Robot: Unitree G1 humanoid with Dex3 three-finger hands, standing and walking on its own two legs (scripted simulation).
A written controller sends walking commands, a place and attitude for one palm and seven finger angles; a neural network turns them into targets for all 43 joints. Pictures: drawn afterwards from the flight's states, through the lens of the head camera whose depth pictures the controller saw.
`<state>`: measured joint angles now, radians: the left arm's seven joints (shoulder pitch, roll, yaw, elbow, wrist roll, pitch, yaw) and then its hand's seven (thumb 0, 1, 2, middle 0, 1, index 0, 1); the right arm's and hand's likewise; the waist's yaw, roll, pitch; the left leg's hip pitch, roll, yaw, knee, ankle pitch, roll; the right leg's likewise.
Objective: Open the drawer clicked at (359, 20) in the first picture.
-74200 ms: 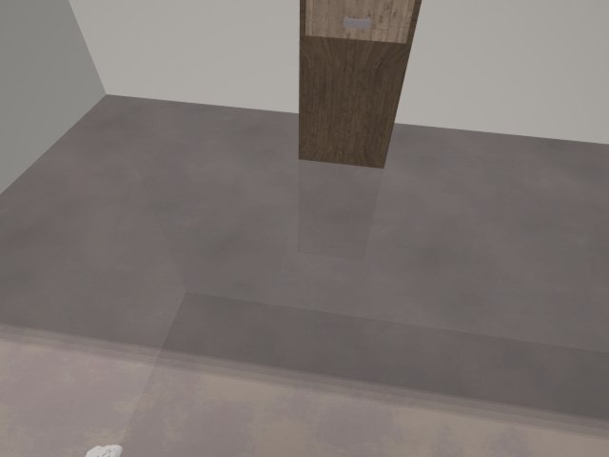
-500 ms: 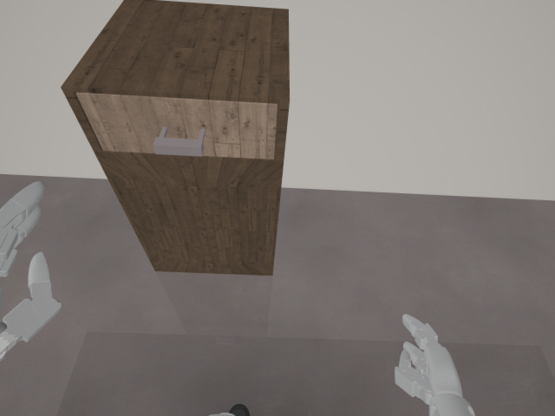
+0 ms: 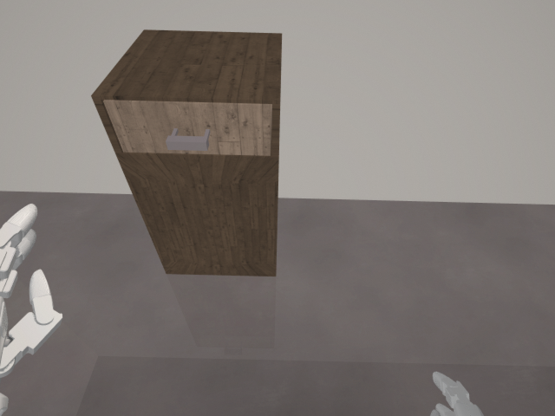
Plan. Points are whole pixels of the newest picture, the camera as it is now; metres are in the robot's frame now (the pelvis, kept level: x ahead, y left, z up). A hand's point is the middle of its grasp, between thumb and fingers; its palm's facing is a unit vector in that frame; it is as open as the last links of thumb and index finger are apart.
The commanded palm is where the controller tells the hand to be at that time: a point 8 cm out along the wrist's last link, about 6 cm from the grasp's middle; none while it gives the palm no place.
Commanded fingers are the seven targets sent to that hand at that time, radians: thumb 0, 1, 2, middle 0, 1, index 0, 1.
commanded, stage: stop stepping back and stand still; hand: left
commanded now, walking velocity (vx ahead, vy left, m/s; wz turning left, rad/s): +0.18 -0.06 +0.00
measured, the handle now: (189, 137) +0.77 +0.25 -0.04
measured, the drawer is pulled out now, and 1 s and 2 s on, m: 0.00 0.00 0.00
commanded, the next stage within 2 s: let the arm hang, fingers relaxed in 0.34 s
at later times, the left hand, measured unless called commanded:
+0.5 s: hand (63, 336) +0.19 +0.25 +0.10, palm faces +0.31 -0.82 -0.47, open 7.4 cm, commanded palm none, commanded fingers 0.00 0.90 0.90 -0.20 -0.30 -0.20 -0.30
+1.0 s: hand out of the picture -0.04 +0.20 -0.17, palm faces +0.06 -0.97 -0.23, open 7.2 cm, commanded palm none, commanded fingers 0.00 0.90 0.90 -0.20 -0.30 -0.20 -0.30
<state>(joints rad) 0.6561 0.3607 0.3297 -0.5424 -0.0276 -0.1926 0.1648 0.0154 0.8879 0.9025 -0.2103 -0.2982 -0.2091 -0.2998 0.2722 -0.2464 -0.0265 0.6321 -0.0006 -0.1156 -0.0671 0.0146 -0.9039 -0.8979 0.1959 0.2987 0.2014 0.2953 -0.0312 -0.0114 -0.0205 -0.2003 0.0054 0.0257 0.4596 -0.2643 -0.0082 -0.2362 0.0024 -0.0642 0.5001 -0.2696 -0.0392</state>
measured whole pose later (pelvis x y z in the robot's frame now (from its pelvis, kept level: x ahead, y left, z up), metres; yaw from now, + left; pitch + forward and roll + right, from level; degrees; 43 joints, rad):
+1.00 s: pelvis -0.01 +0.01 +0.00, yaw +2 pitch -1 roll +0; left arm 0.30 0.18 0.02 1.12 0.01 0.02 0.02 -0.01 0.94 0.90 -0.20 -0.30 -0.20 -0.30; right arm 0.32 -0.15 0.01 1.09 -0.02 0.02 -0.03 0.01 -0.91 -0.90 0.20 0.30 0.20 0.29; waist 0.00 0.02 0.08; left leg -0.17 -0.01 -0.01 0.43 -0.23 0.01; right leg -0.17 0.01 -0.07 0.41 -0.22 -0.03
